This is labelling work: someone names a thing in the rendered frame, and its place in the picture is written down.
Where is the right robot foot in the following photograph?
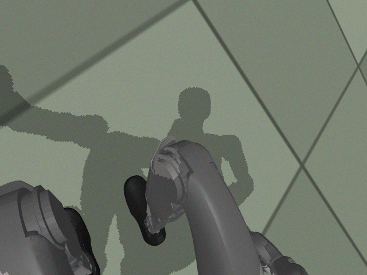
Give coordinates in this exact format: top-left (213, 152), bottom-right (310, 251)
top-left (124, 175), bottom-right (166, 246)

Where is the left robot foot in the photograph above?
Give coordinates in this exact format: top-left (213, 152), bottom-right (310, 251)
top-left (64, 207), bottom-right (100, 275)

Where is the right robot arm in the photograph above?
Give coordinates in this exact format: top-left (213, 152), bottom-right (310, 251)
top-left (270, 256), bottom-right (308, 275)

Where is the right robot hand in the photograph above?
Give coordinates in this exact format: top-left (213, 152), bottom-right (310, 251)
top-left (248, 227), bottom-right (283, 274)

